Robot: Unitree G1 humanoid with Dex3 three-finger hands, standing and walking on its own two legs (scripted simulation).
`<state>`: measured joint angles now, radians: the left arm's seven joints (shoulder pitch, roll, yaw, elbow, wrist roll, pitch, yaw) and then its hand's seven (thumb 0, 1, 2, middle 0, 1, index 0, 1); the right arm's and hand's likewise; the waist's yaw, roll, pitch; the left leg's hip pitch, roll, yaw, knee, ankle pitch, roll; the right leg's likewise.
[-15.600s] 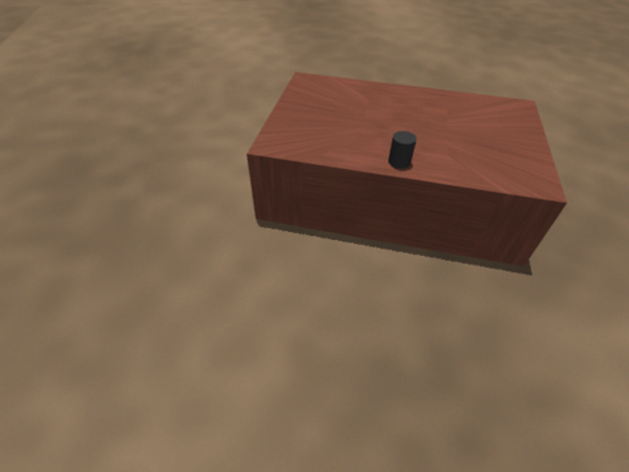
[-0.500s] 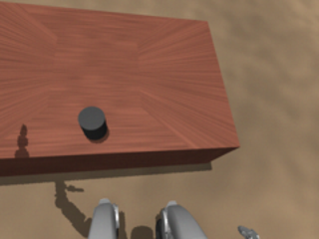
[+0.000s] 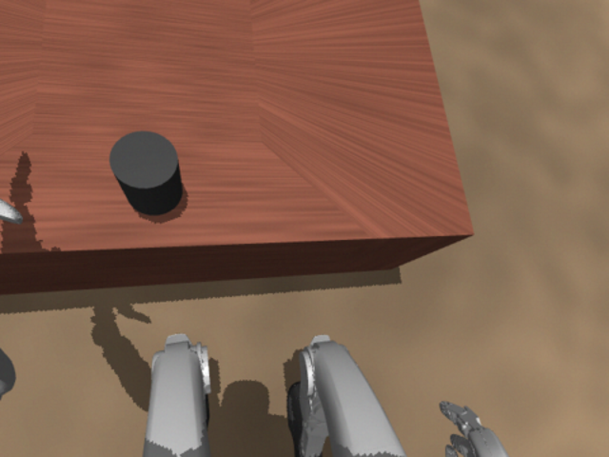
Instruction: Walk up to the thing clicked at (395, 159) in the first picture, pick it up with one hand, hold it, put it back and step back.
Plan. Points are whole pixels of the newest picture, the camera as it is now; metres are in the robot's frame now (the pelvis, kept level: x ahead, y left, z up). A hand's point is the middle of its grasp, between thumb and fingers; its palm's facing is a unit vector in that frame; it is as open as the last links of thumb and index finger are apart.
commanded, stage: approach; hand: left
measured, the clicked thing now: (150, 176) +0.51 +0.18 -0.16
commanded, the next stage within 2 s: close in in 0.10 s
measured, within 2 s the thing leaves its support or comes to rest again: neither
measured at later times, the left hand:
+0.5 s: hand (124, 173) +0.50 +0.21 -0.12, palm faces +0.15 -0.99 +0.00, open 17.6 cm
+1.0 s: hand (143, 178) +0.50 +0.19 -0.14, palm faces +0.13 -0.99 -0.02, open 17.7 cm
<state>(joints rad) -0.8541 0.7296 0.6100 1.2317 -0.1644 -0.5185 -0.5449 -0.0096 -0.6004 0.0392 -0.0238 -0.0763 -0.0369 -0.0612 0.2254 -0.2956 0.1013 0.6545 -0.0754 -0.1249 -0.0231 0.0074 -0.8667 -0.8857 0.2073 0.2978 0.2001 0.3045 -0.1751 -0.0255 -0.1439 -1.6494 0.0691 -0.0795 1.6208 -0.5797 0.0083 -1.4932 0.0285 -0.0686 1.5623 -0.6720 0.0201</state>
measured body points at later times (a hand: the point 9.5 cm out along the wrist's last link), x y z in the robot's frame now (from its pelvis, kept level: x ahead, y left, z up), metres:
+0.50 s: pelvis -0.05 -0.02 -0.13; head +0.18 +0.01 +0.26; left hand +0.48 +0.26 -0.12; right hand +0.00 -0.28 -0.25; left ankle +0.06 +0.11 -0.54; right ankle +0.03 -0.14 -0.54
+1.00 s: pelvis -0.03 -0.02 -0.13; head +0.19 +0.02 +0.26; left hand +0.48 +0.24 -0.13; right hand +0.03 -0.29 -0.25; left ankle +0.06 +0.11 -0.54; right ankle +0.03 -0.14 -0.54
